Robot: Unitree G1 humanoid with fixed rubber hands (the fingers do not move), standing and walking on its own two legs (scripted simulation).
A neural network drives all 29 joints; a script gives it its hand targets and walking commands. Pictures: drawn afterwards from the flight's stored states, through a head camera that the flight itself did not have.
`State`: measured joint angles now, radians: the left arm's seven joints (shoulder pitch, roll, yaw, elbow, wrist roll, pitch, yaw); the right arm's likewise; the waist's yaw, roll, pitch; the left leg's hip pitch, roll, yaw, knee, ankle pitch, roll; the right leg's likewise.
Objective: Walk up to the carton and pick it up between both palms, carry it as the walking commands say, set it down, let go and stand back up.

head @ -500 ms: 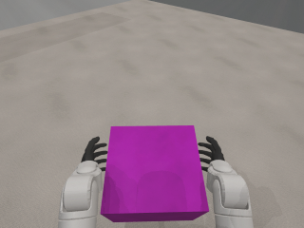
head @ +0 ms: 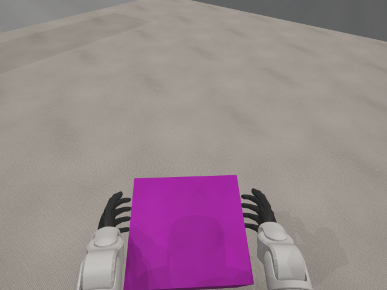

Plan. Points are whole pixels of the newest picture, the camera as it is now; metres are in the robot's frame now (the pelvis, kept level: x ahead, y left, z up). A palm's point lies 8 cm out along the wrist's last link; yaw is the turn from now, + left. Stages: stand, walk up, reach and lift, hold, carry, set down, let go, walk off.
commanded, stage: hold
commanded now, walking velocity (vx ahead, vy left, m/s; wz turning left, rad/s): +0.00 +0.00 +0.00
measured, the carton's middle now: (187, 235) +0.28 +0.01 -0.06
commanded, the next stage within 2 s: set down in 0.08 s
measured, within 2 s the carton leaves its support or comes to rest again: neither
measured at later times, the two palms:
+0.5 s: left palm (112, 218) +0.28 +0.17 +0.02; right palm (260, 214) +0.29 -0.15 +0.02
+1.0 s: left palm (123, 234) +0.30 +0.17 -0.09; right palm (247, 225) +0.32 -0.15 -0.09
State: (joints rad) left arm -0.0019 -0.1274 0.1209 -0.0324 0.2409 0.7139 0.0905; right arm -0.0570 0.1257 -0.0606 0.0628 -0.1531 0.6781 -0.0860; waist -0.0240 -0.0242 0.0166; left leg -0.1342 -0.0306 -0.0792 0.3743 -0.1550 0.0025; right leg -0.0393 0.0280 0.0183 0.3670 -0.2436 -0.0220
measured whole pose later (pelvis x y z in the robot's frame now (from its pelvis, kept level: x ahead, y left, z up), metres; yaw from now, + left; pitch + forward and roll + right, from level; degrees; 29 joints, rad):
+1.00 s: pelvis -0.03 +0.00 -0.04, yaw -4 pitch +21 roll +0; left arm -0.38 -0.19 0.44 0.44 0.30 0.28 0.03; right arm -0.45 0.15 -0.37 0.54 -0.30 0.27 -0.01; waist 0.06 -0.02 -0.09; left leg -0.83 -0.04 -0.06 0.67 -0.21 -0.01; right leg -0.78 0.07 0.08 0.72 -0.30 -0.01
